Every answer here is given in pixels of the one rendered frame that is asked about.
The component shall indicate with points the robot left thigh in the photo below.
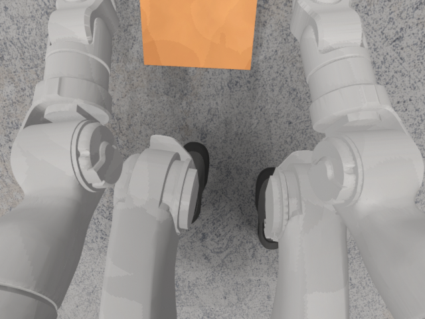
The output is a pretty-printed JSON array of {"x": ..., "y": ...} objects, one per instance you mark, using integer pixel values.
[{"x": 139, "y": 275}]

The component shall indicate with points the robot right upper arm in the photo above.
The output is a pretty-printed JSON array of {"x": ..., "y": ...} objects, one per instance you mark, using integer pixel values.
[{"x": 371, "y": 178}]

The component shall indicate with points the robot left upper arm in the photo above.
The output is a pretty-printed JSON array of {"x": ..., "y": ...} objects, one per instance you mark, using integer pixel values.
[{"x": 63, "y": 169}]

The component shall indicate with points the right robot forearm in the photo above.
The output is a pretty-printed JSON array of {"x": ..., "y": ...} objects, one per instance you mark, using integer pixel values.
[{"x": 337, "y": 64}]

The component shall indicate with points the carton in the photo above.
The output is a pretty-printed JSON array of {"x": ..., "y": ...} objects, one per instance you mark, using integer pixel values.
[{"x": 198, "y": 33}]

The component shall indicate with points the left robot forearm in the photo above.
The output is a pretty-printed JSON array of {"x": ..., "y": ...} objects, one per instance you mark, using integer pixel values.
[{"x": 78, "y": 64}]

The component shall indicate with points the left robot foot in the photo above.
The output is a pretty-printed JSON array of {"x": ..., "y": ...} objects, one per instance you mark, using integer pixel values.
[{"x": 200, "y": 156}]

